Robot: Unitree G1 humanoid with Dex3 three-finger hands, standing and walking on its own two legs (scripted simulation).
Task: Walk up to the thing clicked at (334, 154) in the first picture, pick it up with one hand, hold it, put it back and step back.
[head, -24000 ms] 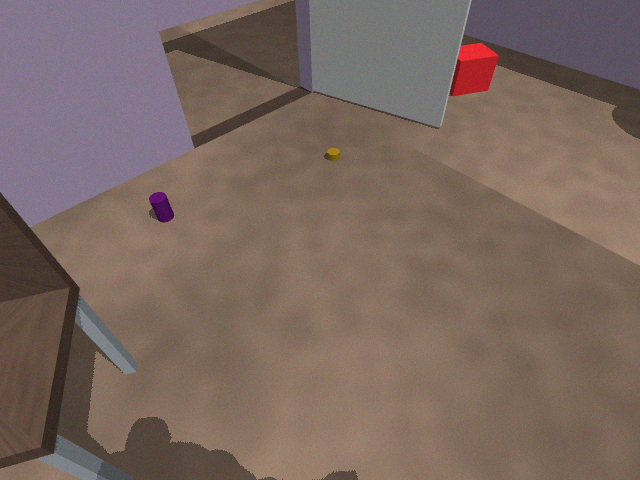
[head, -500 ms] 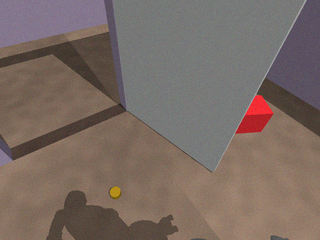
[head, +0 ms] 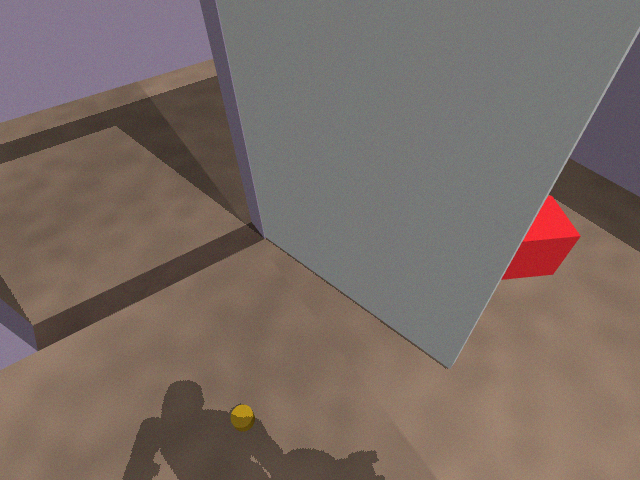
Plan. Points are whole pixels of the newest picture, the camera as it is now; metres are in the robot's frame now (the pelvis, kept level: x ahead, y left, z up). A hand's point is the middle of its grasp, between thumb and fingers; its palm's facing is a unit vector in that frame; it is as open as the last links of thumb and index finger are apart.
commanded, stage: walk up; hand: left
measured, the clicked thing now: (242, 418) +0.43 +0.28 -0.74
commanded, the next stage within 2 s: stand in 1.14 s
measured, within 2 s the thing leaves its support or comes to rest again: neither
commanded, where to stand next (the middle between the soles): +0.07 +0.01 m, yaw +0 degrees
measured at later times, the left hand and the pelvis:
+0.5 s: hand out of the picture +0.11 +0.26 -0.13, palm faces -0.01 -0.94 -0.34, open 7.4 cm; pelvis +0.03 +0.00 +0.02, yaw +0 degrees
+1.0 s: hand out of the picture +0.11 +0.24 -0.13, palm faces -0.01 -0.94 -0.34, open 7.4 cm; pelvis +0.03 -0.01 +0.03, yaw +0 degrees
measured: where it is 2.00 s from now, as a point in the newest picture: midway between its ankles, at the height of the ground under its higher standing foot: outside the picture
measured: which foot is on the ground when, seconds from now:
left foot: down 0.00-1.00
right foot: down 0.00-1.00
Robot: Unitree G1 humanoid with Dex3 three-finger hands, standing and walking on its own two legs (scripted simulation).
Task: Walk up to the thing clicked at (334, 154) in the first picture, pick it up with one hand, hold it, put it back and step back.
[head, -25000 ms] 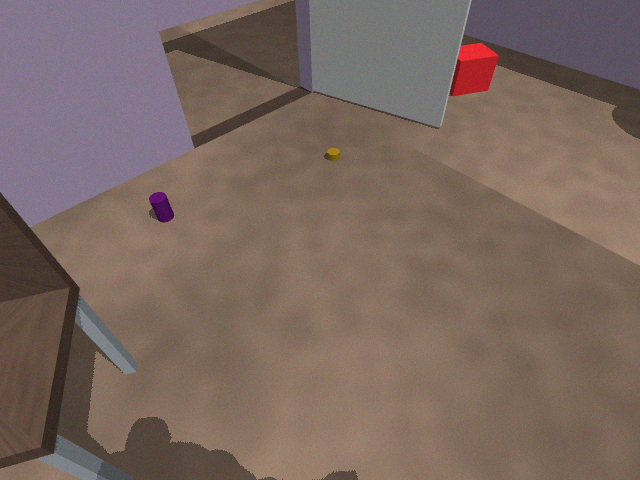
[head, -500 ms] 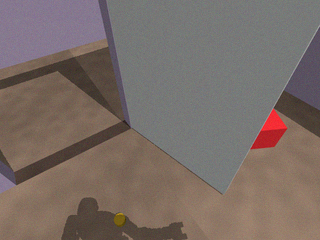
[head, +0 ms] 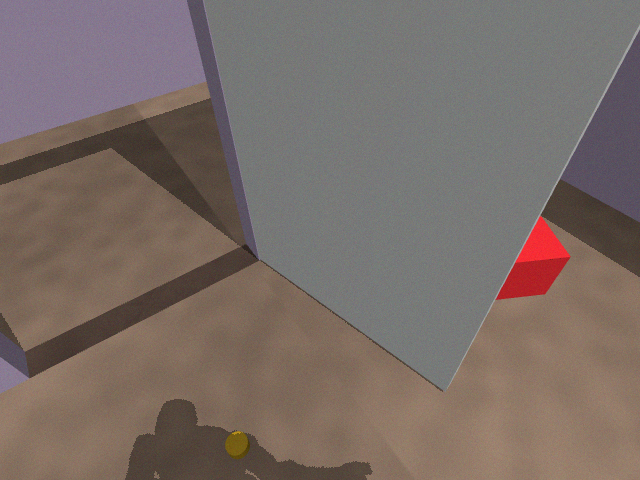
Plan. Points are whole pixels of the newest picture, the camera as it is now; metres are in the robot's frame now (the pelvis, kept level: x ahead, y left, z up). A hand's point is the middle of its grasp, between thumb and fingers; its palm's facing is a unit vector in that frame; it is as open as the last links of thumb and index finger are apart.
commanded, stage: walk up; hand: left
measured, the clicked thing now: (237, 445) +0.40 +0.28 -0.76
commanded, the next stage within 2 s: stand in 0.14 s
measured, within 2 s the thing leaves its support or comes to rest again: neither
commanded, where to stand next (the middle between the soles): +0.04 +0.02 m, yaw +0 degrees
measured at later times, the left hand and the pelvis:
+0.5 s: hand out of the picture +0.08 +0.26 -0.16, palm faces -0.02 -0.94 -0.35, open 7.4 cm; pelvis +0.00 +0.00 +0.00, yaw +0 degrees
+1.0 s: hand out of the picture +0.06 +0.26 -0.16, palm faces -0.02 -0.94 -0.34, open 7.4 cm; pelvis -0.01 +0.00 +0.00, yaw +0 degrees
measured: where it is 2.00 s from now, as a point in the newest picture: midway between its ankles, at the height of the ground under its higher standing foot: outside the picture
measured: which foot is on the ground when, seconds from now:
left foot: down 0.00-1.00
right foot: down 0.00-1.00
